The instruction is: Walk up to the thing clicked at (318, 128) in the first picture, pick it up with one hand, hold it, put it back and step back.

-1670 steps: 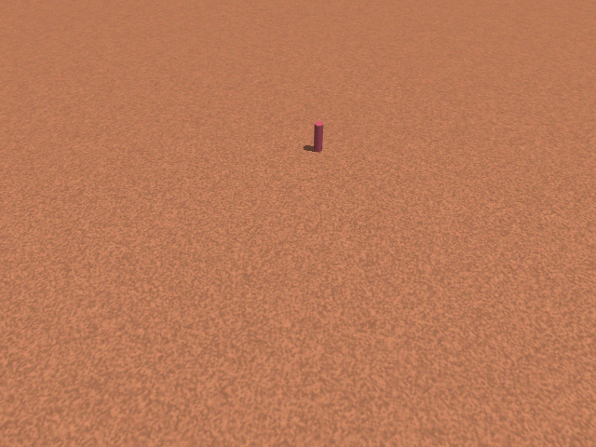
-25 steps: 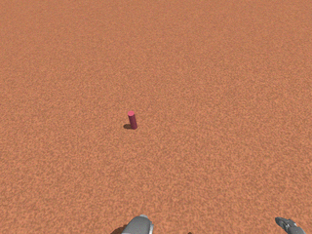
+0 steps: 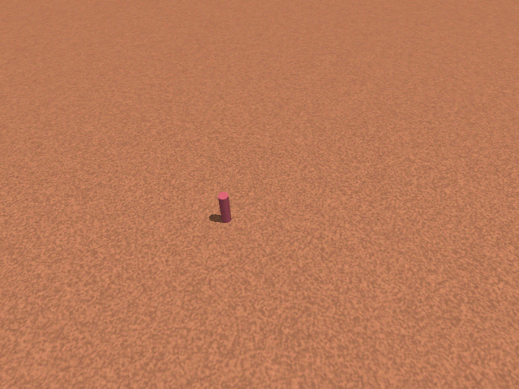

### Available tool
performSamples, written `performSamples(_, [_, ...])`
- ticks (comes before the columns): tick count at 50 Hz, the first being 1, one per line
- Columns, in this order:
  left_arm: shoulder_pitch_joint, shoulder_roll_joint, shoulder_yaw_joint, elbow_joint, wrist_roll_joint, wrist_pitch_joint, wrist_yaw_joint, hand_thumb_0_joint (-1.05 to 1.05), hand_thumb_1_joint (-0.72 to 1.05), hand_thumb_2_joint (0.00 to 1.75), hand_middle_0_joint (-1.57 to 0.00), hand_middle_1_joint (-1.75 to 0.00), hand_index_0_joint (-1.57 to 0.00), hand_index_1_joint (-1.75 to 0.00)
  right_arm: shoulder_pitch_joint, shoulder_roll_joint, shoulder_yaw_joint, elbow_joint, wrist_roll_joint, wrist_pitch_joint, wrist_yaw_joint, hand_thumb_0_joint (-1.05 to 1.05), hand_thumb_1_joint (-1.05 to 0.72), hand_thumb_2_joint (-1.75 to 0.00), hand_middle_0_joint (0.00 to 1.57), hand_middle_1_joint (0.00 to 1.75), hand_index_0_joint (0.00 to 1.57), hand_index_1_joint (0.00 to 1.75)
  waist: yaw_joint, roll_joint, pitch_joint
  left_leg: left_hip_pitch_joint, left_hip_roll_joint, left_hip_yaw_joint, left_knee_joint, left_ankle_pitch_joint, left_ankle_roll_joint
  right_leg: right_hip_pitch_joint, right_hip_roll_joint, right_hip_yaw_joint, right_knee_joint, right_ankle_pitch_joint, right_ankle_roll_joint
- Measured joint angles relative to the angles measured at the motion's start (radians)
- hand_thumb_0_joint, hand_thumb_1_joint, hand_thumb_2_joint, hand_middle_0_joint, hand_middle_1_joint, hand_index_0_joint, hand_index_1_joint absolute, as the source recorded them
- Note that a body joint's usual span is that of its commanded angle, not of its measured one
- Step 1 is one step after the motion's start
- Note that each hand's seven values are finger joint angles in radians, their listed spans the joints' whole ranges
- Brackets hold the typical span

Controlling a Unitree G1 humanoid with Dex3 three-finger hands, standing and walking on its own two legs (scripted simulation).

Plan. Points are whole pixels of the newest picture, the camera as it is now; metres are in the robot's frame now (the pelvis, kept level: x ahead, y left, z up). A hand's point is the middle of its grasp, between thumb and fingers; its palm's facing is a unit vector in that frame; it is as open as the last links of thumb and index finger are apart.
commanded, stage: step back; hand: left
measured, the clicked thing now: (224, 207) +1.04 +0.22 -0.68
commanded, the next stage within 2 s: stand in 0.74 s
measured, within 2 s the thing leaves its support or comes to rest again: neither
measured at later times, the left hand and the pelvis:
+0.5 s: hand out of the picture +0.09 +0.30 -0.15, palm faces +0.01 -0.93 -0.36, open 7.4 cm; pelvis +0.03 +0.03 +0.00, yaw +0 degrees
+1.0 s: hand out of the picture +0.14 +0.28 -0.13, palm faces -0.02 -0.94 -0.33, open 7.4 cm; pelvis +0.04 +0.03 +0.02, yaw +0 degrees
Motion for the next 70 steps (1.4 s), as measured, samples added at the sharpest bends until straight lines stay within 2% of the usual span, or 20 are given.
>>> performSamples(1, [0.005, -0.009, -0.002, 0.000, 0.006, -0.009, 0.001, 0.01, 0.91, 0.90, -0.21, -0.30, -0.20, -0.30, 0.003, -0.005, -0.003, 0.001, 0.004, 0.005, -0.002, 0.01, -0.90, -0.90, 0.20, 0.30, 0.20, 0.30, 0.001, 0.016, -0.003, -0.016, 0.001, -0.024, 0.038, -0.051, 0.004, 0.006, 0.011, -0.010, -0.012, 0.014, -0.003])
performSamples(3, [0.017, -0.017, -0.004, -0.006, 0.011, -0.024, 0.000, 0.01, 0.91, 0.90, -0.21, -0.30, -0.20, -0.30, 0.008, -0.009, -0.005, 0.009, 0.008, 0.010, -0.008, 0.01, -0.91, -0.90, 0.20, 0.30, 0.20, 0.30, 0.019, 0.011, -0.011, -0.066, -0.039, -0.063, 0.149, -0.130, 0.004, 0.002, 0.006, -0.003, -0.015, 0.012, -0.016])
performSamples(5, [0.021, -0.027, -0.007, -0.010, 0.009, -0.035, 0.002, 0.01, 0.91, 0.90, -0.21, -0.30, -0.20, -0.30, 0.012, -0.021, -0.008, 0.011, 0.014, 0.003, -0.007, 0.01, -0.91, -0.90, 0.20, 0.30, 0.20, 0.30, 0.031, 0.012, -0.003, -0.107, -0.061, -0.085, 0.225, -0.122, 0.002, 0.018, -0.004, 0.000, -0.040, 0.022, -0.017])
performSamples(7, [0.025, -0.033, -0.010, -0.013, 0.007, -0.043, 0.003, 0.01, 0.91, 0.90, -0.21, -0.30, -0.20, -0.30, 0.018, -0.033, -0.013, 0.013, 0.014, -0.006, -0.005, 0.01, -0.91, -0.90, 0.20, 0.30, 0.20, 0.30, 0.033, 0.016, 0.001, -0.135, -0.057, -0.086, 0.240, -0.098, -0.006, 0.033, -0.013, -0.004, -0.065, 0.033, -0.010])
performSamples(11, [0.019, -0.023, -0.015, -0.017, 0.007, -0.041, 0.002, 0.01, 0.90, 0.90, -0.21, -0.30, -0.20, -0.30, 0.027, -0.044, -0.017, 0.017, 0.013, -0.015, 0.000, 0.01, -0.91, -0.90, 0.20, 0.30, 0.20, 0.30, 0.032, 0.007, 0.005, -0.122, -0.020, -0.051, 0.111, -0.064, -0.021, 0.046, -0.037, -0.014, -0.067, 0.023, 0.009])
performSamples(13, [0.006, -0.012, -0.019, -0.021, 0.001, -0.031, 0.002, 0.01, 0.90, 0.90, -0.21, -0.30, -0.20, -0.30, 0.025, -0.044, -0.019, 0.023, 0.014, -0.019, 0.000, 0.01, -0.91, -0.90, 0.20, 0.30, 0.20, 0.30, 0.028, 0.000, 0.009, -0.083, -0.008, -0.027, 0.001, 0.005, -0.022, 0.038, -0.050, -0.019, -0.032, -0.003, 0.021])
performSamples(15, [-0.011, -0.002, -0.024, -0.025, -0.006, -0.018, 0.003, 0.01, 0.90, 0.90, -0.21, -0.30, -0.20, -0.30, 0.014, -0.039, -0.021, 0.032, 0.011, -0.026, -0.007, 0.01, -0.91, -0.90, 0.20, 0.30, 0.20, 0.30, 0.022, -0.014, 0.017, -0.050, -0.018, -0.015, -0.067, 0.122, -0.021, 0.020, -0.066, -0.016, 0.027, -0.040, 0.036])
performSamples(17, [-0.029, 0.006, -0.027, -0.021, -0.017, -0.002, 0.006, 0.01, 0.91, 0.90, -0.21, -0.30, -0.20, -0.30, -0.001, -0.019, -0.015, 0.038, 0.009, -0.032, -0.014, 0.01, -0.91, -0.90, 0.20, 0.30, 0.20, 0.30, 0.024, -0.042, 0.021, -0.051, -0.031, 0.009, -0.049, 0.115, -0.018, 0.003, -0.078, 0.012, 0.069, -0.076, 0.024])
performSamples(20, [-0.053, 0.016, -0.029, -0.008, -0.023, 0.009, 0.008, 0.01, 0.91, 0.90, -0.21, -0.30, -0.20, -0.30, -0.022, 0.009, 0.004, 0.037, 0.009, -0.037, -0.013, 0.01, -0.91, -0.90, 0.20, 0.30, 0.20, 0.30, 0.015, -0.055, 0.014, -0.055, -0.021, 0.022, -0.035, 0.089, -0.011, -0.014, -0.056, 0.024, 0.106, -0.140, 0.000])
performSamples(22, [-0.067, 0.019, -0.028, 0.000, -0.023, 0.003, 0.008, 0.01, 0.91, 0.90, -0.21, -0.29, -0.20, -0.30, -0.037, 0.021, 0.014, 0.036, 0.010, -0.039, -0.012, 0.01, -0.91, -0.90, 0.20, 0.30, 0.20, 0.30, 0.010, -0.058, 0.012, -0.054, -0.011, 0.029, -0.031, 0.081, -0.014, 0.001, -0.051, 0.015, 0.051, -0.093, -0.004])
performSamples(24, [-0.084, 0.010, -0.028, 0.013, -0.019, -0.006, 0.009, 0.01, 0.91, 0.90, -0.21, -0.29, -0.20, -0.30, -0.051, 0.025, 0.018, 0.042, 0.017, -0.035, -0.014, 0.01, -0.91, -0.90, 0.20, 0.30, 0.20, 0.30, 0.001, -0.038, 0.014, -0.051, 0.005, 0.019, -0.025, 0.074, -0.020, 0.027, -0.036, 0.004, 0.000, -0.022, 0.020])
performSamples(27, [-0.096, 0.003, -0.035, 0.023, -0.016, -0.013, 0.004, 0.01, 0.91, 0.90, -0.21, -0.29, -0.20, -0.30, -0.064, 0.034, 0.025, 0.058, 0.025, -0.030, -0.016, 0.01, -0.91, -0.90, 0.20, 0.30, 0.20, 0.30, -0.004, -0.033, 0.000, -0.035, 0.009, 0.019, -0.053, 0.080, -0.025, 0.045, -0.033, 0.005, -0.034, -0.018, 0.032])
performSamples(37, [-0.166, -0.021, -0.045, 0.049, -0.023, -0.013, 0.008, 0.01, 0.91, 0.90, -0.21, -0.30, -0.20, -0.30, -0.113, 0.025, 0.029, 0.109, 0.028, -0.041, -0.023, 0.01, -0.91, -0.90, 0.20, 0.30, 0.20, 0.30, -0.005, -0.026, 0.002, 0.018, 0.003, 0.032, -0.129, 0.103, -0.025, 0.089, -0.039, 0.014, -0.100, 0.001, 0.034])
performSamples(45, [-0.195, -0.035, -0.065, 0.091, -0.031, -0.014, 0.008, 0.01, 0.91, 0.90, -0.21, -0.30, -0.20, -0.30, -0.127, 0.011, 0.038, 0.146, 0.036, -0.038, -0.019, 0.01, -0.91, -0.90, 0.20, 0.30, 0.20, 0.30, -0.018, -0.020, 0.003, 0.074, 0.001, 0.034, -0.226, 0.150, -0.028, 0.145, -0.040, 0.013, -0.200, 0.051, 0.037])
performSamples(57, [-0.189, -0.036, -0.071, 0.129, -0.027, -0.014, 0.006, 0.01, 0.91, 0.90, -0.21, -0.30, -0.20, -0.30, -0.108, 0.009, 0.043, 0.190, 0.034, -0.030, -0.014, 0.01, -0.91, -0.90, 0.20, 0.30, 0.20, 0.30, -0.027, -0.023, -0.007, 0.101, 0.003, 0.037, -0.297, 0.195, -0.029, 0.173, -0.037, 0.015, -0.277, 0.101, 0.038])
performSamples(70, [-0.158, -0.030, -0.072, 0.142, -0.026, -0.010, 0.004, 0.01, 0.91, 0.90, -0.21, -0.29, -0.20, -0.30, -0.082, 0.011, 0.046, 0.210, 0.032, -0.033, -0.014, 0.01, -0.91, -0.90, 0.20, 0.30, 0.20, 0.30, -0.025, -0.024, -0.011, 0.095, -0.005, 0.041, -0.313, 0.205, -0.022, 0.165, -0.045, 0.018, -0.289, 0.110, 0.044])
